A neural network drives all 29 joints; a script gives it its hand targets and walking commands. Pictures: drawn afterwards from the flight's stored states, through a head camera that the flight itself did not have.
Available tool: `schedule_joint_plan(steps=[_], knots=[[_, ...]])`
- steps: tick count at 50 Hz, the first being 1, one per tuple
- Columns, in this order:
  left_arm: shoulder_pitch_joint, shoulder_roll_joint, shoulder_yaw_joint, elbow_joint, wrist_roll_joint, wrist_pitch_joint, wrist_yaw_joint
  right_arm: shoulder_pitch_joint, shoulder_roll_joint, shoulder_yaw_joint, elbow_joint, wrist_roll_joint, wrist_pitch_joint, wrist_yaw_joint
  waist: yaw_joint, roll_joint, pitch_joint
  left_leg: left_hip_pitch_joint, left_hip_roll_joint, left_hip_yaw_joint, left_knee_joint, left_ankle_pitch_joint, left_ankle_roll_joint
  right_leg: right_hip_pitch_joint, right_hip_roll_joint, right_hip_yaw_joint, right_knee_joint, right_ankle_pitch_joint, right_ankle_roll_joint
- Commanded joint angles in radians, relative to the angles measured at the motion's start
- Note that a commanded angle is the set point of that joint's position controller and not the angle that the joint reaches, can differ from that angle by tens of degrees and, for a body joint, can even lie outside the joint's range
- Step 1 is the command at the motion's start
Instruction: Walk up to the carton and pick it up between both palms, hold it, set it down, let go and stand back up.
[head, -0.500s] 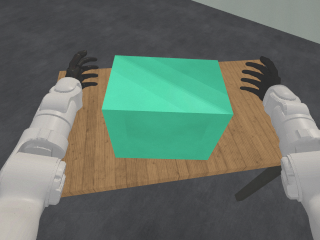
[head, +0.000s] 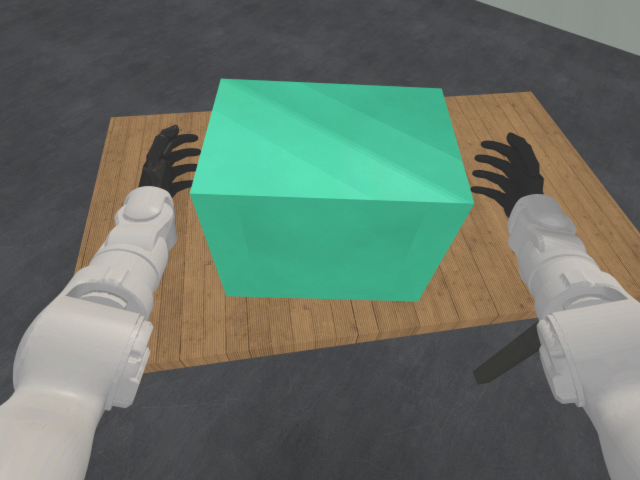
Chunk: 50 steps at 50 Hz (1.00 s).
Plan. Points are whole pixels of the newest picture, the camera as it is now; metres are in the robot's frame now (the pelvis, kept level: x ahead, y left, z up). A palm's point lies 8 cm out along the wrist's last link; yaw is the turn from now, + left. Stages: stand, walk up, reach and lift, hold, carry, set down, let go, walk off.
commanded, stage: reach and lift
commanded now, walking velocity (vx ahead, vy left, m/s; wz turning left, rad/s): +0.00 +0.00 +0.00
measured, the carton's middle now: (327, 198) +0.50 +0.00 +0.04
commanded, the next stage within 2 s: none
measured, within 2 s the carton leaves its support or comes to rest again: neither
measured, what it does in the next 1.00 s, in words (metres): stands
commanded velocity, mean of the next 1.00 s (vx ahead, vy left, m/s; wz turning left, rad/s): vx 0.00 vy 0.00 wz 0.00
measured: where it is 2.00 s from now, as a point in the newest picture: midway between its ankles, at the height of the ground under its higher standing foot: outside the picture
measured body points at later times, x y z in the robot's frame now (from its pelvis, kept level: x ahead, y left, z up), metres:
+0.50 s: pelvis -0.01 +0.00 -0.01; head +0.09 +0.01 +0.43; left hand +0.48 +0.19 +0.07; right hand +0.48 -0.22 +0.08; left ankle +0.02 +0.14 -0.72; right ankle +0.01 -0.10 -0.72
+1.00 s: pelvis +0.00 +0.01 +0.00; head +0.10 +0.01 +0.44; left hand +0.48 +0.18 +0.07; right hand +0.48 -0.20 +0.08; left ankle +0.02 +0.14 -0.72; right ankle +0.01 -0.10 -0.72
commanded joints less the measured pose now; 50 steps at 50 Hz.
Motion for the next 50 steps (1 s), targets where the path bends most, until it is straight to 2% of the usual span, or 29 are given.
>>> schedule_joint_plan(steps=[1,8,12,15,24,32,39,50], knots=[[-0.532,0.148,0.000,-0.141,-0.012,-0.086,0.000,-0.508,-0.216,-0.006,-0.158,0.023,-0.078,0.007,-0.014,-0.022,-0.716,0.438,-0.073,-0.028,0.064,0.304,-0.008,0.198,0.014,-0.004,0.017,0.448,0.088],[-0.557,0.143,0.006,-0.179,-0.014,-0.096,0.010,-0.530,-0.204,-0.020,-0.210,0.010,-0.085,0.009,-0.004,-0.019,-0.785,0.417,-0.074,-0.021,0.079,0.286,-0.007,0.179,0.015,-0.003,0.034,0.417,0.086],[-0.571,0.131,0.016,-0.192,-0.012,-0.096,0.018,-0.548,-0.190,-0.042,-0.233,-0.016,-0.081,0.000,-0.008,-0.035,-0.810,0.398,-0.075,-0.018,0.081,0.264,-0.005,0.187,0.014,-0.002,0.042,0.416,0.087],[-0.583,0.110,0.021,-0.210,-0.004,-0.096,0.025,-0.557,-0.180,-0.066,-0.238,-0.036,-0.078,-0.006,-0.012,-0.021,-0.827,0.411,-0.072,-0.020,0.081,0.264,-0.009,0.171,0.016,-0.005,0.041,0.399,0.083],[-0.581,0.036,0.072,-0.196,0.055,-0.099,0.036,-0.562,-0.107,-0.116,-0.226,-0.111,-0.076,-0.033,-0.019,-0.033,-0.792,0.420,-0.071,-0.019,0.067,0.286,-0.013,0.205,0.013,0.000,0.021,0.424,0.081],[-0.577,-0.040,0.117,-0.223,0.125,-0.106,0.049,-0.541,-0.042,-0.180,-0.212,-0.186,-0.081,-0.057,-0.037,0.002,-0.772,0.501,-0.067,-0.023,0.054,0.347,-0.032,0.205,0.012,-0.003,-0.014,0.459,0.070],[-0.560,-0.089,0.128,-0.255,0.154,-0.110,0.056,-0.527,-0.006,-0.208,-0.244,-0.217,-0.088,-0.051,-0.034,0.030,-0.759,0.569,-0.060,-0.029,0.042,0.400,-0.046,0.184,0.011,-0.013,-0.040,0.462,0.058],[-0.550,-0.133,0.148,-0.262,0.171,-0.124,0.052,-0.512,0.051,-0.227,-0.260,-0.260,-0.089,-0.042,-0.036,-0.004,-0.734,0.562,-0.057,-0.029,0.020,0.400,-0.036,0.227,0.005,-0.009,-0.054,0.473,0.060]])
